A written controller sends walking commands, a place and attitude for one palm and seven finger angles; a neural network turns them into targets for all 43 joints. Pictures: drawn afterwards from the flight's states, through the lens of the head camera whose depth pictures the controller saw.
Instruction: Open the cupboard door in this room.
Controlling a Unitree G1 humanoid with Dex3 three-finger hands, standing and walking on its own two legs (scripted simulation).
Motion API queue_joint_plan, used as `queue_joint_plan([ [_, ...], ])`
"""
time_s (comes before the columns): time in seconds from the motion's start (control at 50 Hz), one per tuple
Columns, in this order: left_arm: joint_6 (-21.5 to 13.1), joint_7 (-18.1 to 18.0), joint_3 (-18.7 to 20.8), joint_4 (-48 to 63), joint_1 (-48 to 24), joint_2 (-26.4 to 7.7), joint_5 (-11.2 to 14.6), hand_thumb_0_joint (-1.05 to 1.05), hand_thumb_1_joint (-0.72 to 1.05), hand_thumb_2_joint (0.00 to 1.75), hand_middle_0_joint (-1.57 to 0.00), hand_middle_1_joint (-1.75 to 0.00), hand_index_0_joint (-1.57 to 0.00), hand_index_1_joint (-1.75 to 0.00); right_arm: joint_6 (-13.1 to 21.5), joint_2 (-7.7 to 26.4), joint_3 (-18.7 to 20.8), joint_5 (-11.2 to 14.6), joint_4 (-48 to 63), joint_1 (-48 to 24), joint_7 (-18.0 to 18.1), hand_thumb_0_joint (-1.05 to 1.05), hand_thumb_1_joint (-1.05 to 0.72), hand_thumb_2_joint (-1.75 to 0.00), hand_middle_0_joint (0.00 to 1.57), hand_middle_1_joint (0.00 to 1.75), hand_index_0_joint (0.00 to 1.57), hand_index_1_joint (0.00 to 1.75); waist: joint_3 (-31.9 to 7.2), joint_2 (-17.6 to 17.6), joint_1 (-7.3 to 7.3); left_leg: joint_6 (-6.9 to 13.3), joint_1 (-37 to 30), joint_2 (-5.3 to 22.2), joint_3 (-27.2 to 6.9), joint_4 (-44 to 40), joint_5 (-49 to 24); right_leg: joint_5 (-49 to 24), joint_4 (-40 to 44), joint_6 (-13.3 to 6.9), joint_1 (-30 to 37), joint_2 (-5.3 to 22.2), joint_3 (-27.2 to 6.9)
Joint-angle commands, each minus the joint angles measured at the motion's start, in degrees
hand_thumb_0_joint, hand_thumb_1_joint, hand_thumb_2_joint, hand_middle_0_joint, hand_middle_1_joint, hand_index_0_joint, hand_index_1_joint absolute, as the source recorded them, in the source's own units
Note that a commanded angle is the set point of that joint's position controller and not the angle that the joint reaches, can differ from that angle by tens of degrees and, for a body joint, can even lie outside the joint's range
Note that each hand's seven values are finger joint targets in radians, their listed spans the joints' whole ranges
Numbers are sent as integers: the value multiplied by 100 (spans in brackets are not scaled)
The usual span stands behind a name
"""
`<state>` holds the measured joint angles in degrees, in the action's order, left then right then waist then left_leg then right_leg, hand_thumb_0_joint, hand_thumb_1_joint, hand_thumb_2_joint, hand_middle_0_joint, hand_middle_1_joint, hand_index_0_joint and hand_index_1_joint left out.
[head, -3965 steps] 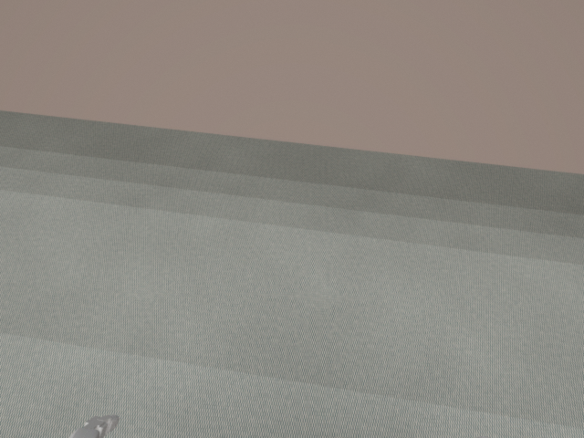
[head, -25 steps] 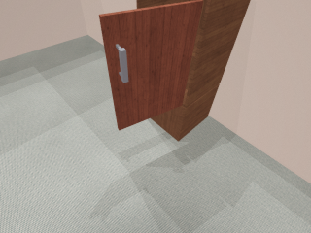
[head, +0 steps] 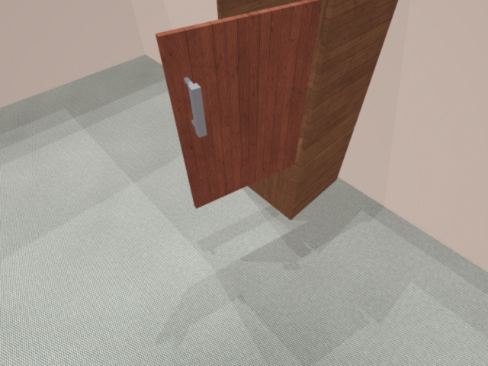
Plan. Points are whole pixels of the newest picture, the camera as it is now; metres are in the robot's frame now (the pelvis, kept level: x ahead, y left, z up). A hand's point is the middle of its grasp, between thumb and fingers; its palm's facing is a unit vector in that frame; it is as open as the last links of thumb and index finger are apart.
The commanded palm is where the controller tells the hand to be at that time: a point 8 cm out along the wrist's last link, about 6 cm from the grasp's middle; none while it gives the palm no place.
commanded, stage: let the arm hang, fingers relaxed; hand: left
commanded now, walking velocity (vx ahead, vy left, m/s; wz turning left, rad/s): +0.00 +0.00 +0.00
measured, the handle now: (194, 107) +0.67 +0.17 +0.05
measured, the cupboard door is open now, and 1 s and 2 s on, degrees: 77 77 77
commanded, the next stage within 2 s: look to check the result in 0.32 s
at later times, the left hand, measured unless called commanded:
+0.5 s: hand out of the picture +0.00 +0.18 -0.17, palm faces +0.03 -0.98 -0.20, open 7.4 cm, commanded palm none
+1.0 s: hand out of the picture +0.01 +0.19 -0.17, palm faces +0.02 -0.98 -0.22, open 7.4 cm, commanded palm none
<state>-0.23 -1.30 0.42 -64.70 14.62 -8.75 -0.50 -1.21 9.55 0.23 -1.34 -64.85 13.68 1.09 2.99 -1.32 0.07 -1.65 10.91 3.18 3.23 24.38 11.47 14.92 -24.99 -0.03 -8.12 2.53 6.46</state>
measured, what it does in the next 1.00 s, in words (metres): stands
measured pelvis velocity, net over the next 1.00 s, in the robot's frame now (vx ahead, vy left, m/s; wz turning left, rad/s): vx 0.00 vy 0.00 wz -0.01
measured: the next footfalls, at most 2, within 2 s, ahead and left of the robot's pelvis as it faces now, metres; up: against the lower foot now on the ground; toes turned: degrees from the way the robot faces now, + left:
none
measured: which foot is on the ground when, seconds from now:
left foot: down 0.00-1.00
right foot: down 0.00-1.00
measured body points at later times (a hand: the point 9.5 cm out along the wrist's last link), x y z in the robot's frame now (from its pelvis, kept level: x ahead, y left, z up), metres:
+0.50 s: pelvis +0.00 +0.00 +0.00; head +0.01 +0.00 +0.45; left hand +0.00 +0.23 -0.16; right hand -0.01 -0.21 -0.16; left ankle +0.02 +0.14 -0.74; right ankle -0.01 -0.11 -0.74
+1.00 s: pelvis +0.00 +0.00 +0.00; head +0.01 +0.00 +0.45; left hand +0.01 +0.24 -0.15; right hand +0.01 -0.23 -0.16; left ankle +0.02 +0.14 -0.74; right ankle -0.01 -0.11 -0.74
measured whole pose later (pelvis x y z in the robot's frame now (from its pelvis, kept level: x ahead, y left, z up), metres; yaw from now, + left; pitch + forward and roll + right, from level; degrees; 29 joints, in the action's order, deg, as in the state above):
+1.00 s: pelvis +0.00 +0.00 +0.00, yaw +0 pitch -2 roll +0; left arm -0.8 -1.0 1.2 -65.8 13.5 -10.4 -0.7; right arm -0.5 10.4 0.7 -1.2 -65.6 12.9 1.1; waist 2.9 -0.5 -0.2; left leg -1.4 9.9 3.1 3.8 21.9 10.2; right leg 13.3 -22.4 0.2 -7.2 2.4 6.0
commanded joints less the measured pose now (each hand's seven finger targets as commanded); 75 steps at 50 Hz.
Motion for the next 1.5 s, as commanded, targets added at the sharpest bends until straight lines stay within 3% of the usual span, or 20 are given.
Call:
queue_joint_plan([
  [0.0,-51,-59,148,89,321,-663,4,0,90,90,-20,-30,-20,-30,103,424,90,8,98,299,39,0,-90,-90,20,30,20,30,101,83,-29,199,-88,293,-283,-431,-590,-446,668,-155,-298,471,-486],
  [0.16,-53,-55,164,27,328,-620,4,0,90,90,-20,-30,-20,-30,117,386,95,1,64,333,56,0,-90,-90,20,30,20,30,178,-30,-27,192,-49,278,-279,-519,-537,-453,710,-152,-262,462,-496],
  [0.38,-78,-61,193,41,364,-643,-1,0,90,90,-20,-30,-20,-30,139,437,129,25,67,417,71,0,-90,-90,20,30,20,30,56,94,-28,225,-144,307,-293,-509,-694,-606,682,-150,-199,437,-473],
  [0.52,-67,-61,182,13,371,-633,-2,0,90,90,-20,-30,-20,-30,120,399,130,11,34,413,65,0,-90,-90,20,30,20,30,229,119,-45,213,-82,290,-284,-544,-493,-383,746,-145,-321,448,-478],
  [0.66,-82,-51,203,25,330,-709,-8,0,90,90,-20,-30,-20,-30,146,489,150,17,67,344,65,0,-90,-90,20,30,20,30,91,36,-43,225,-145,305,-310,-574,-549,-463,725,-147,-259,452,-491],
  [0.68,-90,-49,215,40,328,-741,-11,0,90,90,-20,-30,-20,-30,145,547,155,28,92,322,70,0,-90,-90,20,30,20,30,149,145,-30,233,-131,308,-313,-566,-521,-438,751,-151,-287,434,-486],
  [0.9,-111,-30,231,81,163,-910,-16,0,90,90,-20,-30,-20,-30,163,714,181,19,121,164,55,0,-90,-90,20,30,20,30,47,25,-50,229,-175,329,-338,-617,-506,-448,794,-166,-244,468,-544],
  [1.0,-135,-20,245,117,89,-1024,-13,0,90,90,-20,-30,-20,-30,171,833,198,21,153,50,50,0,-90,-90,20,30,20,30,4,189,-41,233,-236,347,-339,-590,-627,-589,831,-176,-216,497,-530],
  [1.1,-147,-12,257,136,-32,-1131,-20,0,90,90,-20,-30,-20,-30,183,954,216,19,161,-81,47,0,-90,-90,20,30,20,30,-19,20,-43,234,-273,364,-357,-626,-697,-715,845,-185,-178,500,-568],
  [1.22,-156,4,262,170,-203,-1290,-18,0,90,90,-20,-30,-20,-30,184,1125,223,18,184,-203,30,0,-90,-90,20,30,20,30,-43,89,-48,228,-286,385,-373,-700,-596,-601,920,-184,-154,507,-595],
  [1.36,-196,17,284,208,-348,-1494,-17,0,90,90,-20,-30,-20,-30,218,1326,239,22,228,-379,20,0,-90,-90,20,30,20,30,-304,111,-41,241,-437,418,-403,-713,-889,-1015,913,-197,35,546,-614],
  [1.48,-215,27,299,237,-473,-1659,-22,0,90,90,-20,-30,-20,-30,219,1507,251,31,258,-544,7,0,-90,-90,20,30,20,30,-245,112,-31,235,-462,437,-398,-749,-902,-1066,991,-198,27,558,-602],
])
